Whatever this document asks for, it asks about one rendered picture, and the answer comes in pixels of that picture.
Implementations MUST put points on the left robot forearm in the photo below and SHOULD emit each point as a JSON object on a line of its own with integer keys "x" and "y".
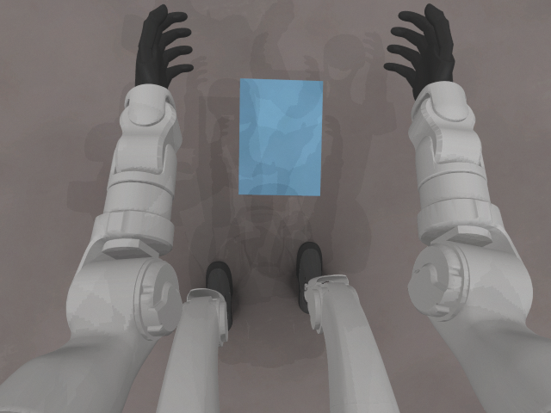
{"x": 141, "y": 187}

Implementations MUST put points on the right robot forearm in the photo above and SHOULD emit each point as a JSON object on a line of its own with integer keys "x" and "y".
{"x": 451, "y": 176}

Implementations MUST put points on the right robot upper arm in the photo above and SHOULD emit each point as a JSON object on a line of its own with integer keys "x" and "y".
{"x": 478, "y": 300}

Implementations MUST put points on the left robot thigh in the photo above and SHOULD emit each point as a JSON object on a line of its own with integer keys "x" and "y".
{"x": 191, "y": 377}

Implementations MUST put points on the carton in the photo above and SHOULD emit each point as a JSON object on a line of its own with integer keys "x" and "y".
{"x": 280, "y": 136}

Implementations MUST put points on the right robot hand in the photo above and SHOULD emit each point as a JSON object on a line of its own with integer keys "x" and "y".
{"x": 435, "y": 62}

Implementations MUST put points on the left robot hand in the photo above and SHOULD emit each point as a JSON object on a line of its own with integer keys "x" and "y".
{"x": 152, "y": 60}

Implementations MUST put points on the left robot upper arm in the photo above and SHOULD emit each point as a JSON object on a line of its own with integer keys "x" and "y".
{"x": 117, "y": 310}

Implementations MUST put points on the robot left shin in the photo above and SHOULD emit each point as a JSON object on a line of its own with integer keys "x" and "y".
{"x": 203, "y": 292}

